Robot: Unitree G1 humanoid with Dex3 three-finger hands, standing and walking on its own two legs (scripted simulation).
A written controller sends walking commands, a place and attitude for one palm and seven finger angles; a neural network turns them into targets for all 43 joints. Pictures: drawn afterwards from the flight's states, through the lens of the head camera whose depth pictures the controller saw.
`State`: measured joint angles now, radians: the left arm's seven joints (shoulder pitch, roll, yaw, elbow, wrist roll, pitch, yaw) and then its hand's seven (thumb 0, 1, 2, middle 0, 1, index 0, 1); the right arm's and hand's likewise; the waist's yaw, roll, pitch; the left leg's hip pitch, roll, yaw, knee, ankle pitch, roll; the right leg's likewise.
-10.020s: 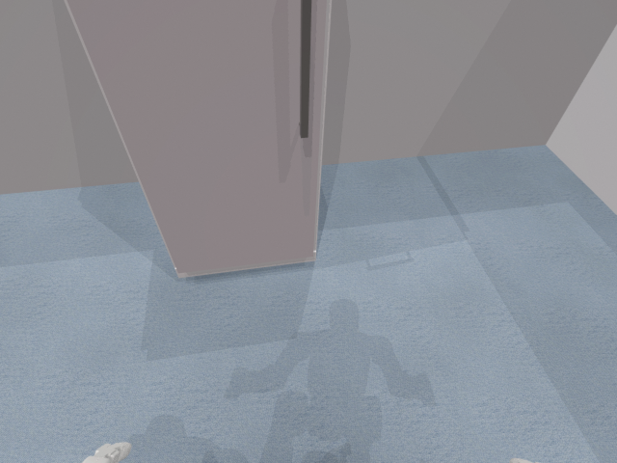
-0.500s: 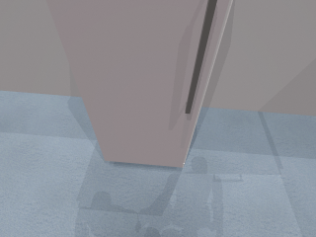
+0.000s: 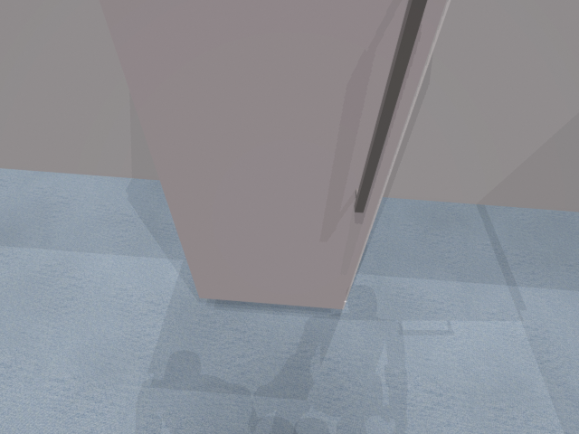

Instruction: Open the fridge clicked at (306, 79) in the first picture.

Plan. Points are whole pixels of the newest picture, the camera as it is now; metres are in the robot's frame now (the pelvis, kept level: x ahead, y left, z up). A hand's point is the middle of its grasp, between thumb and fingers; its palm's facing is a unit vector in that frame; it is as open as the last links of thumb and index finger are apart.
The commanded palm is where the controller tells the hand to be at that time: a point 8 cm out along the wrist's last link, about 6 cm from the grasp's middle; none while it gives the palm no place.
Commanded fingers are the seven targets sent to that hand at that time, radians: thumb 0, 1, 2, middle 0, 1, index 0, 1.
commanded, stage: look again from close up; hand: right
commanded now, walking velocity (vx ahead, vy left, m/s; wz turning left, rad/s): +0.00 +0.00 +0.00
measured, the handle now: (382, 113) +0.60 -0.12 +0.14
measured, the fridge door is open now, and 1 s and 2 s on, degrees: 0 0 0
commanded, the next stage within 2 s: shuffle to correct the standing spot in 0.40 s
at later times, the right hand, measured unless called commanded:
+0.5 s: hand out of the picture +0.00 -0.17 -0.17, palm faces +0.04 +0.98 -0.19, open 7.4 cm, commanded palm none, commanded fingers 0.00 -0.90 -0.90 0.20 0.30 0.20 0.30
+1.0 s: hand out of the picture +0.09 -0.19 -0.19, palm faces +0.01 +0.99 -0.15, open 7.4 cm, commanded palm none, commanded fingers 0.00 -0.90 -0.90 0.20 0.30 0.20 0.30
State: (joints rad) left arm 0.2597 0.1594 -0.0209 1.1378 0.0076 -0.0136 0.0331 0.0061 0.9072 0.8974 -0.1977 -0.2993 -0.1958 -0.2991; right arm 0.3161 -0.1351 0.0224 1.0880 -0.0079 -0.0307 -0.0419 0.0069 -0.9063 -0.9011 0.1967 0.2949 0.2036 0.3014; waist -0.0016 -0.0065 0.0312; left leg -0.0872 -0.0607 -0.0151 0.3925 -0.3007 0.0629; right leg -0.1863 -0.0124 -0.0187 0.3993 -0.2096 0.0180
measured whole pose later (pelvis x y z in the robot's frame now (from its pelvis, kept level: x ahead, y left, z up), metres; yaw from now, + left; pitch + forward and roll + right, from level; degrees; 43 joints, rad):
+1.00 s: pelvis +0.09 -0.02 +0.00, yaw +0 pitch +1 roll +1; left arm 0.42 0.10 -0.02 1.13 0.03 -0.07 0.05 0.00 0.90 0.90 -0.20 -0.30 -0.20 -0.30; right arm 0.29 -0.18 -0.05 1.06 -0.02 0.00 0.00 0.01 -0.91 -0.90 0.19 0.29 0.20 0.30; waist 0.03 0.03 0.07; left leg -0.49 0.02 0.04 1.11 -0.43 0.03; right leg -0.08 -0.02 -0.02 0.43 -0.37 -0.01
